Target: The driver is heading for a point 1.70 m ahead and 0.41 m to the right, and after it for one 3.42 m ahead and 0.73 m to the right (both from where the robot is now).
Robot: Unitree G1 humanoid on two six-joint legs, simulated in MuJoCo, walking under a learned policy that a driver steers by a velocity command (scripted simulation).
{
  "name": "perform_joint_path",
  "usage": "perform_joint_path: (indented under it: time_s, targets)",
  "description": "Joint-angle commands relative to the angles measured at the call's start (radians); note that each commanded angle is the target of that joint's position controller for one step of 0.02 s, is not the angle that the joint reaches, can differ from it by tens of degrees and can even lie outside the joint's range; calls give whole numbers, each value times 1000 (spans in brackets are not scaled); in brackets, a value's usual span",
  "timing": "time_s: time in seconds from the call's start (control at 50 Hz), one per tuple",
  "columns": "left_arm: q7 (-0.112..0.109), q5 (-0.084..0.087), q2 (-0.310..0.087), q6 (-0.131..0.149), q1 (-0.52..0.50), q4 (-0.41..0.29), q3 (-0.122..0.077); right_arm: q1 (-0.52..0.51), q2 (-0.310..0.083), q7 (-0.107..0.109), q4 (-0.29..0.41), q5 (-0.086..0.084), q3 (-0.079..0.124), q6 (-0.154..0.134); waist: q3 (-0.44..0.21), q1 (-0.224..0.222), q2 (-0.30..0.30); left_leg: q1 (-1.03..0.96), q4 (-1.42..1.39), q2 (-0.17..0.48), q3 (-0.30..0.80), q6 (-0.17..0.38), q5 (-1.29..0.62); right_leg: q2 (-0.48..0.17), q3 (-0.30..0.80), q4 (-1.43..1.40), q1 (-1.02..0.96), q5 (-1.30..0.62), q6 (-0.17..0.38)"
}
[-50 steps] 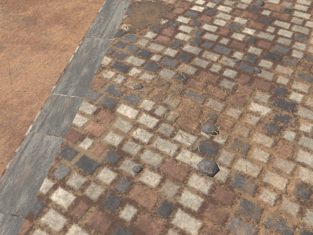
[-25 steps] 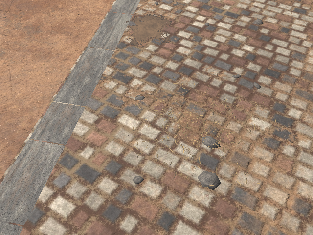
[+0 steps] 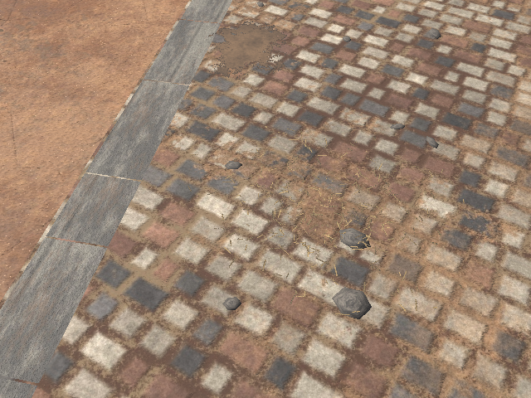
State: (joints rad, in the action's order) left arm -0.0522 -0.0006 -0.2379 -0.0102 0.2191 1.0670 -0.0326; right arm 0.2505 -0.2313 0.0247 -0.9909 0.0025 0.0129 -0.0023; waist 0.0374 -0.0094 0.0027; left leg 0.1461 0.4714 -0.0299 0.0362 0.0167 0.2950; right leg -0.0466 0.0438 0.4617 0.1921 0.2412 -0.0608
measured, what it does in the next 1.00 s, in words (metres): walks ahead: left foot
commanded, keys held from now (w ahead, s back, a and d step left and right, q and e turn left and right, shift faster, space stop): no key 0.22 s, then w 0.78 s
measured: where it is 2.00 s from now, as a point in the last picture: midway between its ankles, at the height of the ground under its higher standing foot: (289, 281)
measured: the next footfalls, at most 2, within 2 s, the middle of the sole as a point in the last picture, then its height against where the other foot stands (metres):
left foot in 0.94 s outside the picture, level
right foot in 1.46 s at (333, 317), level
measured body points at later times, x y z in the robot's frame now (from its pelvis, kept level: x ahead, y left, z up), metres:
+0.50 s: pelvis +0.04 -0.04 -0.01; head +0.04 -0.06 +0.44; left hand +0.04 +0.22 -0.15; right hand +0.04 -0.30 -0.16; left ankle -0.03 +0.10 -0.72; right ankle +0.02 -0.13 -0.74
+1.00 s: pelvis +0.29 +0.00 -0.02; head +0.33 +0.00 +0.43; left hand +0.22 +0.25 -0.16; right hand +0.49 -0.24 -0.12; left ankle +0.39 +0.08 -0.74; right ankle +0.07 -0.13 -0.66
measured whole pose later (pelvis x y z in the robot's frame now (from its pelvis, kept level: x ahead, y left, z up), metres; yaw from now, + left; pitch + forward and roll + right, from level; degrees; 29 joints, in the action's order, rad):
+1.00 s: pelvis +0.29 +0.00 -0.02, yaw -1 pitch +1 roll +1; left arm -0.01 0.02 -0.23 0.08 0.45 1.06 -0.02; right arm 0.00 -0.24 -0.04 -0.86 -0.02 0.05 -0.10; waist 0.05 -0.04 0.01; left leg 0.47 0.58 -0.03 -0.07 0.09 0.15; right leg 0.00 0.05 0.99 0.09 0.49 0.03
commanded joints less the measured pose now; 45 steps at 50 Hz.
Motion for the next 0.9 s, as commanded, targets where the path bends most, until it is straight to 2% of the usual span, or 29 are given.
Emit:
perform_joint_path:
  time_s: [0.02,0.22,0.24,0.26,0.28,0.3,0.32,0.34,0.36,0.38,0.4,0.42,0.44,0.46,0.48,0.5,0.52,0.54,0.56,0.58,0.6,0.62,0.66,0.72,0.8,0.84,0.86,0.88,0.9]
  targets:
    - [-4,0,-107,6,33,-13,-16,35,-107,4,17,-1,18,-8,7,0,-5,67,-99,41,33,9,-186,10,-19,-47,-27,-152,16]
    - [-4,1,-87,5,57,18,-9,63,-92,7,-20,-2,11,-7,17,2,-4,75,-100,36,23,5,-164,16,-22,-47,-15,-139,20]
    - [-5,1,-73,4,75,29,-5,79,-85,9,-31,-2,10,-5,-5,3,-12,66,-112,30,18,9,-57,31,-41,-41,-22,-53,22]
    - [-6,6,-68,3,77,32,-5,84,-98,13,-34,-8,15,-1,8,8,-27,80,-125,26,27,25,129,60,-71,-5,2,79,28]
    - [-7,10,-69,4,69,26,-6,85,-128,16,-30,-15,24,1,38,14,-60,110,-150,46,66,53,326,87,-100,51,51,216,37]
    - [-6,10,-66,12,49,12,-5,96,-150,17,-25,-20,31,-1,79,25,-97,136,-198,99,142,88,475,97,-112,112,122,280,47]
    - [0,9,-49,26,24,-6,-1,125,-178,16,-26,-24,41,-7,108,41,-155,131,-257,182,257,135,568,93,-122,204,191,260,53]
    - [10,12,-30,44,9,-21,5,142,-206,15,-27,-29,53,-17,132,50,-202,161,-307,269,381,190,595,61,-94,299,211,217,67]
    - [21,19,-32,62,10,-29,4,124,-203,14,-19,-28,56,-26,154,37,-204,170,-330,317,442,222,564,27,-63,344,243,212,89]
    - [32,27,-34,77,19,-33,3,92,-186,12,-7,-28,54,-35,168,18,-197,159,-322,329,441,224,506,6,-46,330,259,245,111]
    - [40,33,-35,90,48,-30,2,53,-173,10,8,-36,51,-39,163,-10,-177,161,-294,311,392,201,442,-4,-46,233,212,250,135]
    - [45,33,-32,99,129,0,-2,-9,-167,7,28,-47,50,-38,143,-62,-145,224,-245,255,296,160,369,12,-74,59,49,167,151]
    - [47,24,-45,102,210,43,-13,-33,-152,4,42,-46,46,-38,113,-87,-87,287,-144,174,196,124,261,56,-90,-22,-111,57,134]
    - [47,14,-91,102,324,73,-30,-42,-102,-1,54,-33,31,-44,47,-115,62,367,112,83,65,74,134,-55,91,-100,-256,96,146]
    - [56,20,-222,108,441,80,-59,-42,-58,2,91,-27,22,-61,-1,-134,313,545,414,-34,-62,19,188,-274,503,-270,-366,255,266]
    - [63,1,-185,122,403,70,-41,-43,-85,1,97,-44,29,-76,29,-99,241,621,622,-4,38,30,263,-360,693,-329,-305,361,331]
    - [62,5,-126,133,311,38,-24,-34,-96,-8,93,-58,32,-88,106,-55,140,682,709,54,73,52,173,-343,603,-326,-267,350,315]
    - [65,9,-101,138,254,14,-16,-21,-96,-17,79,-54,33,-97,114,-35,105,689,712,90,60,67,73,-289,477,-328,-256,283,278]
    - [70,11,-93,136,227,1,-11,-35,-112,-19,76,-42,42,-105,113,-27,80,692,671,115,45,71,-5,-250,378,-332,-264,161,246]
    - [71,8,-58,130,231,-1,-1,-61,-130,-24,79,-32,53,-107,99,-30,77,667,627,133,26,70,-61,-205,278,-333,-270,22,213]
    - [68,3,-50,124,261,5,4,-70,-114,-32,81,-29,53,-106,80,-34,106,637,594,138,6,61,-96,-182,213,-328,-270,-100,203]
    - [63,1,-48,118,292,9,6,-81,-96,-39,82,-26,51,-102,65,-39,104,632,573,135,-18,46,-117,-166,167,-321,-284,-215,207]
    - [50,-5,-72,108,315,7,5,-148,-62,-45,109,-25,43,-93,66,-46,83,637,489,130,-44,17,-160,-157,114,-329,-270,-316,222]
    - [35,-6,-104,98,309,-12,2,-296,-34,-48,168,-27,26,-91,101,-69,76,567,266,101,-78,-8,-259,-137,57,-366,-180,-318,223]
    - [29,10,-122,98,350,-3,-10,-397,-52,-62,211,-35,20,-94,138,-73,91,498,117,76,-86,11,-324,-170,30,-387,-190,-323,231]
    - [27,15,-129,94,340,-3,-18,-412,-70,-72,229,-36,24,-100,130,-49,90,480,71,72,-74,40,-307,-198,17,-351,-257,-409,219]
    - [27,14,-138,90,323,-8,-23,-390,-88,-74,229,-35,32,-104,103,-24,96,434,58,58,-78,57,-286,-206,7,-307,-288,-530,209]
    - [27,10,-152,85,308,-15,-29,-342,-113,-74,220,-34,44,-105,52,11,115,353,64,31,-92,74,-260,-211,-2,-236,-315,-713,198]
    - [27,4,-162,76,290,-22,-34,-233,-146,-69,192,-35,63,-104,-27,71,135,214,74,-2,-112,96,-237,-201,-19,-105,-319,-893,185]
Velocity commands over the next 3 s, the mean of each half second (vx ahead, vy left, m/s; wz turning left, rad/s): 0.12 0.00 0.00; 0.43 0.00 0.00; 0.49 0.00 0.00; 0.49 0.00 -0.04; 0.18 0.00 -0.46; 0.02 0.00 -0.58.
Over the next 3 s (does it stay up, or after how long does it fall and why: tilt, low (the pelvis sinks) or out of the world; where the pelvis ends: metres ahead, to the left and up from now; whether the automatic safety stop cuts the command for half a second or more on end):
stays up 1.03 -0.03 -0.01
